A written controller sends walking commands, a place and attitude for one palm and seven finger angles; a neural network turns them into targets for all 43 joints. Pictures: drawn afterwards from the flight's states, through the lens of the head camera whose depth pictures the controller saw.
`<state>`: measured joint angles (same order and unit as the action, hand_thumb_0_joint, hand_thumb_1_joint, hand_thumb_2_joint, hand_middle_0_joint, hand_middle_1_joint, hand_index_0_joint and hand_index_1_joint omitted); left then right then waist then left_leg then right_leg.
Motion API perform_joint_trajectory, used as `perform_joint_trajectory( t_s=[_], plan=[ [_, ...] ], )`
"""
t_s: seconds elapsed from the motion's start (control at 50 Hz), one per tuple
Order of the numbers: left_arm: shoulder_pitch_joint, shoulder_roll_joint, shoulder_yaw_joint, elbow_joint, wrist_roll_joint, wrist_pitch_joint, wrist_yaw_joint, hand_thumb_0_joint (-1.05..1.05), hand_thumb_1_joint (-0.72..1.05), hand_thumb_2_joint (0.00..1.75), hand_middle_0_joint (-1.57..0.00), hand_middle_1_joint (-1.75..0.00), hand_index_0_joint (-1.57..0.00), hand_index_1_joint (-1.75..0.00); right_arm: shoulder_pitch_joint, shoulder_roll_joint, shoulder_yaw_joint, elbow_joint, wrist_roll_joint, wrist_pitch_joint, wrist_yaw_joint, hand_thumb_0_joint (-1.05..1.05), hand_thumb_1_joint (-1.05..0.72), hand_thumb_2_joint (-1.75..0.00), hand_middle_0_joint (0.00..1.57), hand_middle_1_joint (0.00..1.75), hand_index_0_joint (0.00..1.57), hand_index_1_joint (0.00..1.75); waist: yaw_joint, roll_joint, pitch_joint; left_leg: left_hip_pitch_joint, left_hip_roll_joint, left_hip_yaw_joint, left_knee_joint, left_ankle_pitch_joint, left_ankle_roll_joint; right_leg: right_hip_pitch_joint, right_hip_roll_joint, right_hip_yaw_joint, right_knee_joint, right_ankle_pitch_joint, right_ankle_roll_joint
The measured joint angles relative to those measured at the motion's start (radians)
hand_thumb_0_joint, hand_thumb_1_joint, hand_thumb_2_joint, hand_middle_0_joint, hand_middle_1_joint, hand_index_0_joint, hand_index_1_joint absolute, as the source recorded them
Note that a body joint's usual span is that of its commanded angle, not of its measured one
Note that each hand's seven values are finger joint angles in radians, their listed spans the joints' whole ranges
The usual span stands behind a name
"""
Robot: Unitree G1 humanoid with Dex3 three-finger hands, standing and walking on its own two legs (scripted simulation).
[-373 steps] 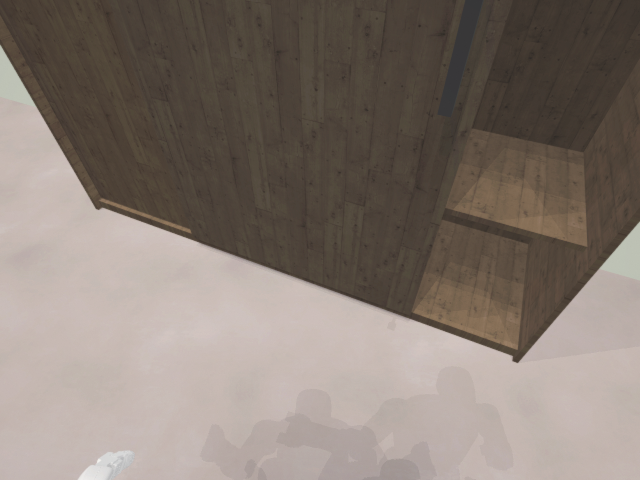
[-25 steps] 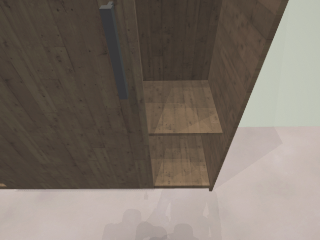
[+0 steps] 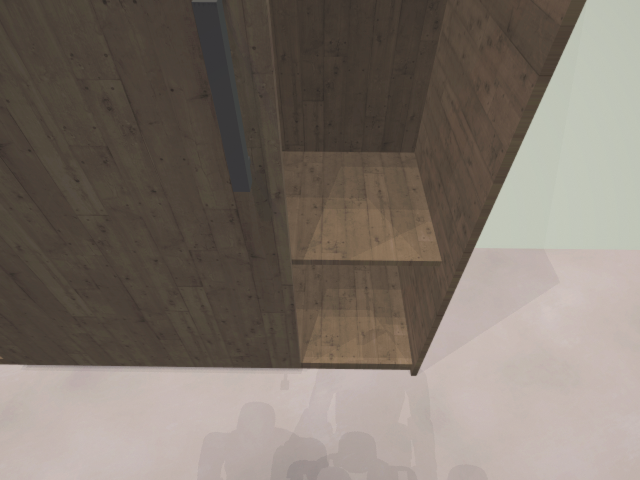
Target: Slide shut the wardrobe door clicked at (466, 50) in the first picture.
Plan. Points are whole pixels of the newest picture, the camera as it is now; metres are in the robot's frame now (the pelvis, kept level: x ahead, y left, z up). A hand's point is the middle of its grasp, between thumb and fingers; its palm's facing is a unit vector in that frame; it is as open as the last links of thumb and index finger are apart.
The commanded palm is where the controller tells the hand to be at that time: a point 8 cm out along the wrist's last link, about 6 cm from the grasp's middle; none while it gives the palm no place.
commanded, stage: look again from close up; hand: left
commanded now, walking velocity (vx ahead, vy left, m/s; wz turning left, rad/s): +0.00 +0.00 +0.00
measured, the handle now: (231, 101) +0.54 +0.16 +0.21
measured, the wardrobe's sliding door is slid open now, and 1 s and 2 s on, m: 0.36 0.36 0.36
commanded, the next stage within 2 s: shuffle to correct the standing spot in 0.44 s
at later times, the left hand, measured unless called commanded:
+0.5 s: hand out of the picture -0.01 +0.15 -0.17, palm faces +0.05 -0.98 -0.17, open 7.4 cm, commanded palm none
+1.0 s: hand out of the picture +0.05 +0.17 -0.18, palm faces +0.04 -0.99 -0.14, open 7.4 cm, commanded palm none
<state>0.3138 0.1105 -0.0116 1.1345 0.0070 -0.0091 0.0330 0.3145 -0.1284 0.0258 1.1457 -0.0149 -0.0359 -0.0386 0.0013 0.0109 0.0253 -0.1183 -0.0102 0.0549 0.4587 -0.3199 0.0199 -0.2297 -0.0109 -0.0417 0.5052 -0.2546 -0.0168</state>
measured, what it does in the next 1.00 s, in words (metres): lifts its right foot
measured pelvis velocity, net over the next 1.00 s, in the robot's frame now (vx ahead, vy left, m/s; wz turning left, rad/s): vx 0.06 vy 0.01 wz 0.02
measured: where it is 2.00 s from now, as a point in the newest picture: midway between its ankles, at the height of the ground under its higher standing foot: outside the picture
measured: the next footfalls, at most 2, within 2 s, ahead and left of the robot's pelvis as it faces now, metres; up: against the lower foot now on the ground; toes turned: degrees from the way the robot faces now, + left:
right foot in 1.16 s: +0.22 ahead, -0.11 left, +0.00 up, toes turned -3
left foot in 1.52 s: +0.08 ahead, +0.09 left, +0.00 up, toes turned +3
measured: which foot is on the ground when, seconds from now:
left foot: down 0.00-1.00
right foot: down 0.00-0.84, up 0.86-1.00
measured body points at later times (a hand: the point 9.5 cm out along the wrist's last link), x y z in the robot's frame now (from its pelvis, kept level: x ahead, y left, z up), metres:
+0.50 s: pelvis +0.00 -0.01 +0.00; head +0.01 -0.02 +0.45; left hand -0.01 +0.20 -0.16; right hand -0.02 -0.21 -0.17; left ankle -0.04 +0.10 -0.74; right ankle +0.01 -0.11 -0.74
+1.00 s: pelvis +0.06 +0.01 +0.00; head +0.08 +0.02 +0.45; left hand +0.05 +0.22 -0.17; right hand -0.02 -0.19 -0.15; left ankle -0.04 +0.10 -0.74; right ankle +0.05 -0.10 -0.67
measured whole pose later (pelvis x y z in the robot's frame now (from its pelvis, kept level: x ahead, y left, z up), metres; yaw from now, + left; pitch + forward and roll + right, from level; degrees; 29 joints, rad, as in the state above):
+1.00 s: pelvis +0.06 +0.01 +0.00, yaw +1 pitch +1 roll -1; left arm 0.31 0.15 0.04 1.10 0.02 0.00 0.01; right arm 0.46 -0.09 0.03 1.14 -0.04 -0.09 -0.04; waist -0.03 -0.02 0.02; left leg -0.06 0.00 0.06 0.43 -0.39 0.04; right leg -0.48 -0.02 -0.08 1.04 -0.44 -0.05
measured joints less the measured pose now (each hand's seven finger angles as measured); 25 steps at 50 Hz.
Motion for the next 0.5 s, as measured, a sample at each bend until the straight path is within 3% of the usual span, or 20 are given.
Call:
perform_joint_trajectory(
  t_s=[0.5],
  plan=[
    [-0.001,0.011,0.005,-0.013,-0.001,-0.003,0.0,0.01,0.92,0.9,-0.2,-0.3,-0.2,-0.3,0.003,0.01,-0.003,0.01,-0.001,0.004,0.001,0.0,-0.91,-0.9,0.2,0.3,0.2,0.3,0.0,-0.003,-0.003,-0.002,0.018,-0.012,-0.004,0.002,-0.018,0.004,0.017,-0.014,-0.014,0.003,-0.017]
  ],
)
